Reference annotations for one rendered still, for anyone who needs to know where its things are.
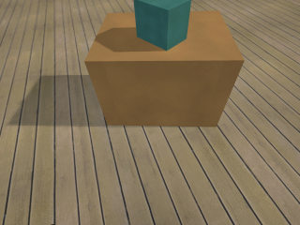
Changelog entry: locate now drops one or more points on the pedestal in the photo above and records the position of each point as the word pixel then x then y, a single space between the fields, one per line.
pixel 139 84

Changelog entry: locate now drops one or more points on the carton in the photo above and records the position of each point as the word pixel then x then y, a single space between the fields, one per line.
pixel 163 23

